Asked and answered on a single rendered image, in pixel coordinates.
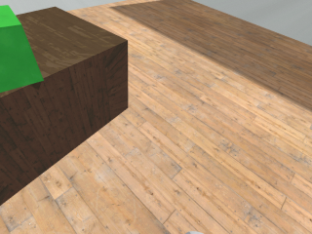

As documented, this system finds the pedestal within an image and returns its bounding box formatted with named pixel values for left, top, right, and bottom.
left=0, top=6, right=129, bottom=206

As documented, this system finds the carton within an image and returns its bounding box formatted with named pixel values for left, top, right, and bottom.
left=0, top=5, right=44, bottom=93

